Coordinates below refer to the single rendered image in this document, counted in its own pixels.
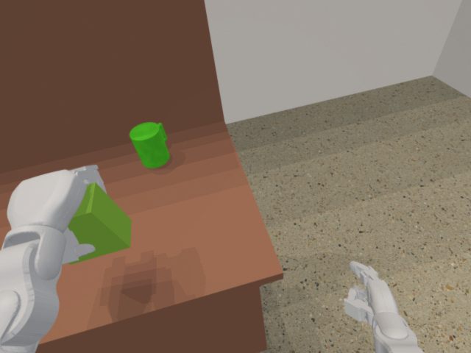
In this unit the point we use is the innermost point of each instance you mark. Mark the right robot hand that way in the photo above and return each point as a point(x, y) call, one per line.
point(363, 304)

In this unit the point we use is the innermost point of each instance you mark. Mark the left robot hand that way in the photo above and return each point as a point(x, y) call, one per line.
point(52, 200)

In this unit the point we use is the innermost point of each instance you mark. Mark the sponge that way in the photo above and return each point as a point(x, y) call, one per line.
point(99, 221)

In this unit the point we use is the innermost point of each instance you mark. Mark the table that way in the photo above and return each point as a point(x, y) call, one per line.
point(76, 76)

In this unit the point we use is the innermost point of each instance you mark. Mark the robot right forearm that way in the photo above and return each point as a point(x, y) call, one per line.
point(393, 335)

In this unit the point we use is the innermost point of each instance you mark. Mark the robot left forearm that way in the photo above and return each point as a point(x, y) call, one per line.
point(30, 266)

